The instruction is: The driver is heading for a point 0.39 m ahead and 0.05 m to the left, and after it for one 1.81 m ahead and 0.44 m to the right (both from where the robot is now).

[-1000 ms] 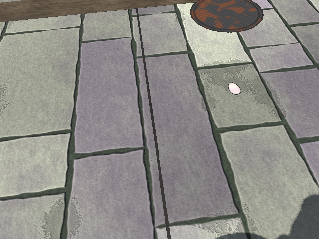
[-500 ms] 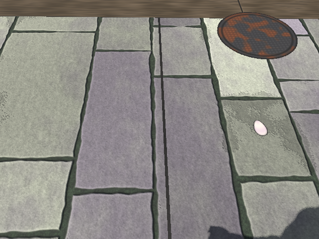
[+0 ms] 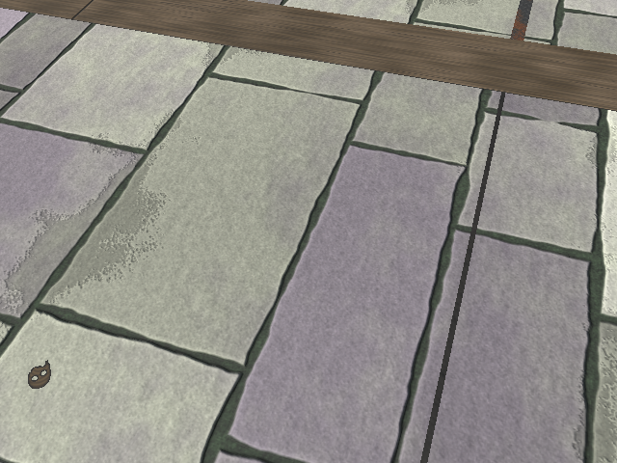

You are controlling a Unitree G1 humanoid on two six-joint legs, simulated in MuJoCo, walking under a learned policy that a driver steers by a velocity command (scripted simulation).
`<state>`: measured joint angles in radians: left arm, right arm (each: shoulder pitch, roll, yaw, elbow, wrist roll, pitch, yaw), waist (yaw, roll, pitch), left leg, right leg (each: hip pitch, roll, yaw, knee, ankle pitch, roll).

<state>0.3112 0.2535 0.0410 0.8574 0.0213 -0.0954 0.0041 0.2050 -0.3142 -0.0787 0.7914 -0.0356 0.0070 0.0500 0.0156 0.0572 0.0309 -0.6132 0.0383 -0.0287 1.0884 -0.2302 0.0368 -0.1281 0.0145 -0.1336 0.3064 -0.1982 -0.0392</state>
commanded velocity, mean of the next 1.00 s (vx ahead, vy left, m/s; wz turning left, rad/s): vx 0.50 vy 0.00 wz -0.02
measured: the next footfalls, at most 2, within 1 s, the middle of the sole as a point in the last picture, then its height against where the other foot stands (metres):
left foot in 0.26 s outside the picture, level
right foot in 0.82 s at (328, 414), level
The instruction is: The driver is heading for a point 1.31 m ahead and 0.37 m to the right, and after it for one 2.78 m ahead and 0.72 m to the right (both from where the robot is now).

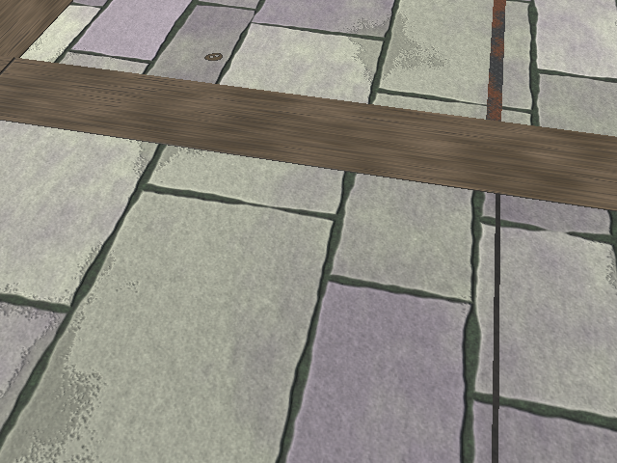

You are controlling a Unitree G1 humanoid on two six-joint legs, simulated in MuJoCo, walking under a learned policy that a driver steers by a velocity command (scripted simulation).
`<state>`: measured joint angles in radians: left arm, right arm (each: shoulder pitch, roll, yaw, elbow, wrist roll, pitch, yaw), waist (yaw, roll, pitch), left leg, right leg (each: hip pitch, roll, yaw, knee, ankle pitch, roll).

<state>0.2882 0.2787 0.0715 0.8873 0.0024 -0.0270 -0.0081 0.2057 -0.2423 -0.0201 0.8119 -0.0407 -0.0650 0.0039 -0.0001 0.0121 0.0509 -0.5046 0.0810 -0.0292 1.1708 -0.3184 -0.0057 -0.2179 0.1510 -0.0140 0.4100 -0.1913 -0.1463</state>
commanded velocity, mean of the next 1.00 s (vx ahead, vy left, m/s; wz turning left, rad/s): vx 0.50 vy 0.00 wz -0.56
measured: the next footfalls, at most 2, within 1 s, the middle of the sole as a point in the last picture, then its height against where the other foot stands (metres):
left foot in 0.32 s outside the picture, level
right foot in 0.84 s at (411, 438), level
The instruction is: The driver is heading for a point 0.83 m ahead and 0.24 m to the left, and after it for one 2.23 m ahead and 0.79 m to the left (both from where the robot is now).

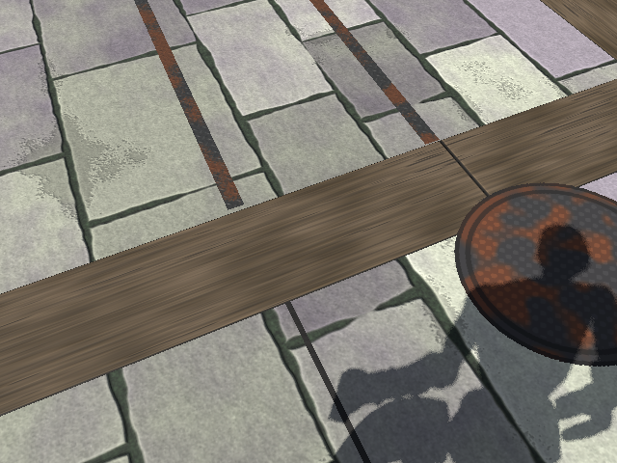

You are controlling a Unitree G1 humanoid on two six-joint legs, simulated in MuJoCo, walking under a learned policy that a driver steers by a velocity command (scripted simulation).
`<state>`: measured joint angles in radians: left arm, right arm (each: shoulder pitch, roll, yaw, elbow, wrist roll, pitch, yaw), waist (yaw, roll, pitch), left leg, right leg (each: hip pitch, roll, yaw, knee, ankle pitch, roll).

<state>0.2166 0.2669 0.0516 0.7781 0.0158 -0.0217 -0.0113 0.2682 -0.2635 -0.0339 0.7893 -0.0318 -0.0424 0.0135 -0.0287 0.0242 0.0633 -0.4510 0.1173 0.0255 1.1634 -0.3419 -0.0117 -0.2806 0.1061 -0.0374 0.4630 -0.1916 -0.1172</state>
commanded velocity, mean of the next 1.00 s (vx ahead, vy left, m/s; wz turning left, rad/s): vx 0.50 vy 0.00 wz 0.34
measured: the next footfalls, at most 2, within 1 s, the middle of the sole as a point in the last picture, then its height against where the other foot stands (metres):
left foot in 0.40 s outside the picture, level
right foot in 0.90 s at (317, 355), level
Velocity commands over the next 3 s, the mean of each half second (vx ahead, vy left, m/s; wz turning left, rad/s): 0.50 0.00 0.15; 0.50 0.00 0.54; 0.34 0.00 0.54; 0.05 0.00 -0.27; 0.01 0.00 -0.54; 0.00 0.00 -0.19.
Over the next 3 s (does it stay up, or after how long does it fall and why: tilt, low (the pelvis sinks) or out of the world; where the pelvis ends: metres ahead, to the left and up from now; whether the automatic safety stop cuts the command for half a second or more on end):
stays up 0.71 0.20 0.01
